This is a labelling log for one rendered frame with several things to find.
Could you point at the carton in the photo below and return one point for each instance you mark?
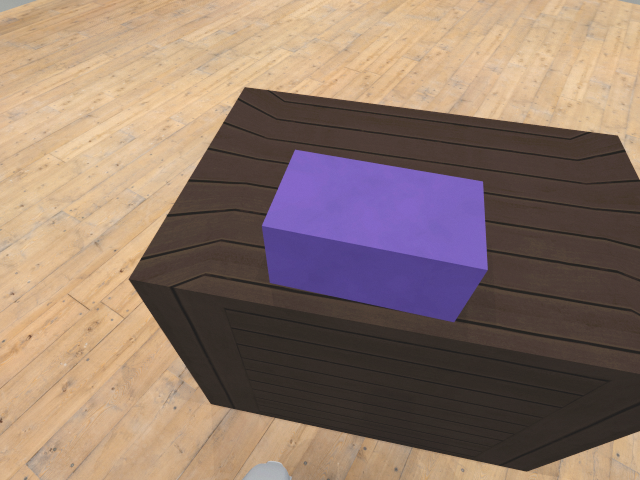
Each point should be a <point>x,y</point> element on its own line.
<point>388,236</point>

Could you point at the pedestal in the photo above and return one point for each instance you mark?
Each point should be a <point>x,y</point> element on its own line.
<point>542,363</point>

